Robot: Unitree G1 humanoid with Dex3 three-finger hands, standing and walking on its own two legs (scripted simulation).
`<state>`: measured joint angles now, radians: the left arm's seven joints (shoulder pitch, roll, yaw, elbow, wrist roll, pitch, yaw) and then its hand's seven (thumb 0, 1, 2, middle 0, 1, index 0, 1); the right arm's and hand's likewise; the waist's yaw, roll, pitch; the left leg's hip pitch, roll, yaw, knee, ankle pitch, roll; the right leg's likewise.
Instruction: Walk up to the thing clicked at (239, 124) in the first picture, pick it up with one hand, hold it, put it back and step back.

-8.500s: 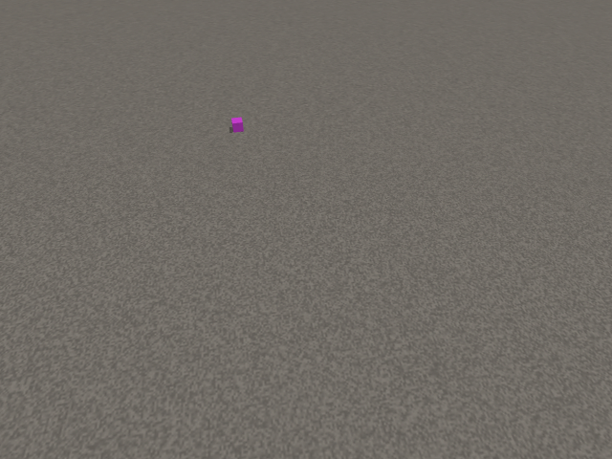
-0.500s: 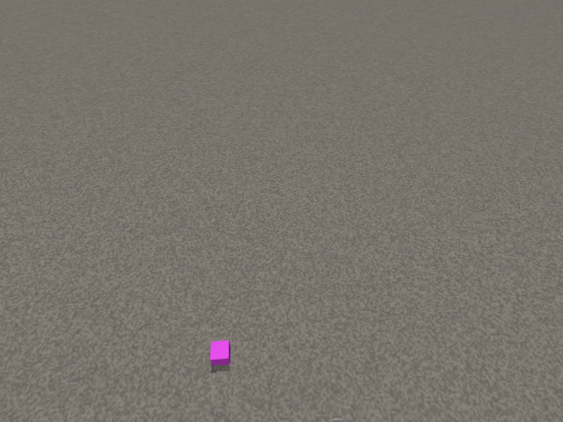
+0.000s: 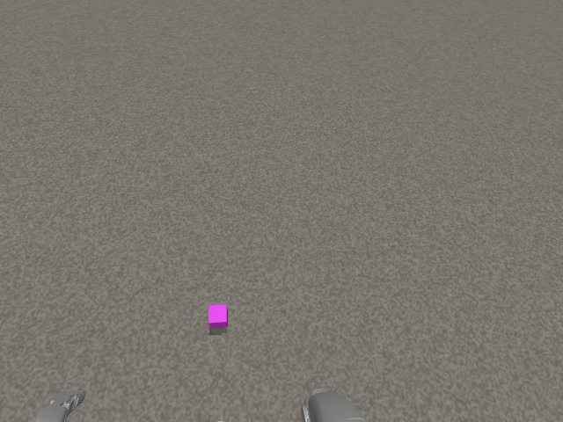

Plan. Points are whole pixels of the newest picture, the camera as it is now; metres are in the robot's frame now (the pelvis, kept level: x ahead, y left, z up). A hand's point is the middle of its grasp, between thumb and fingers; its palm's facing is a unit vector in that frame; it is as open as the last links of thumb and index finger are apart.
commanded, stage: walk up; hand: left
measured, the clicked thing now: (218, 316) +0.51 +0.17 -0.73
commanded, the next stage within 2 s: none
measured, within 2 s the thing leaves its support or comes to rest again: neither
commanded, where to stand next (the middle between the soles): +0.10 -0.05 m, yaw -1 degrees
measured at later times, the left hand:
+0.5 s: hand out of the picture +0.10 +0.27 -0.15, palm faces -0.04 -0.92 -0.40, open 7.4 cm
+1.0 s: hand out of the picture -0.04 +0.27 -0.10, palm faces -0.01 -0.89 -0.46, open 7.4 cm
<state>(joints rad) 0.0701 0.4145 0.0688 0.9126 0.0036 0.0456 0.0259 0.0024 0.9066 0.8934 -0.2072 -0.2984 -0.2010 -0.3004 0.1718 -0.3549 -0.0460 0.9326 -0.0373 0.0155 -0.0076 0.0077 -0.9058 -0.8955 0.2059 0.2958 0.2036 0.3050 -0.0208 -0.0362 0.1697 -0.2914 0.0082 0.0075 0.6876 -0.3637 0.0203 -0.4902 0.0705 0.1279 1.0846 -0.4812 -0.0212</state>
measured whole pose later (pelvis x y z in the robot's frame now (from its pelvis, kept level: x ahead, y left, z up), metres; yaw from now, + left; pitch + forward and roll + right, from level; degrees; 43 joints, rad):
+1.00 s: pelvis +0.01 -0.03 +0.02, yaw -3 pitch -3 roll +1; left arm 0.48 0.40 0.12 0.95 0.05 -0.04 -0.03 0.00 0.90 0.89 -0.21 -0.30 -0.20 -0.30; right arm 0.29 -0.46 -0.10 0.90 -0.01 0.02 0.06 0.01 -0.91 -0.90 0.20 0.30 0.20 0.30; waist 0.06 0.04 0.07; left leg -0.56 -0.03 -0.10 0.93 -0.22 -0.03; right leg -0.02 -0.03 -0.05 0.37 -0.31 -0.03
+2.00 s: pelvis +0.11 -0.02 +0.00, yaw -1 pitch -3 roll +0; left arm 0.13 0.40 0.02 1.02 0.00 -0.01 0.00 0.00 0.91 0.89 -0.21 -0.30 -0.20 -0.30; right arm 0.18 -0.37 -0.01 1.01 -0.01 0.01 0.00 0.01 -0.91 -0.90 0.20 0.30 0.20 0.30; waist -0.01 -0.01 0.14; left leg -0.24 0.01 0.02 0.68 -0.38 0.00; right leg -0.35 -0.02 0.03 0.65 -0.24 0.02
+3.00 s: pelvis +0.07 +0.02 +0.02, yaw -4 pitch -3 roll +0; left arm 0.20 0.44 0.07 1.03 0.04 0.05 -0.05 0.01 0.91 0.89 -0.21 -0.30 -0.20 -0.30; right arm 0.31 -0.34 -0.07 0.99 -0.04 -0.06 0.01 0.01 -0.90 -0.90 0.21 0.30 0.21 0.31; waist -0.04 -0.08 0.09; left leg -0.08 0.01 0.05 0.42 -0.29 0.02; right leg -0.38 0.02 0.14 0.88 -0.36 0.00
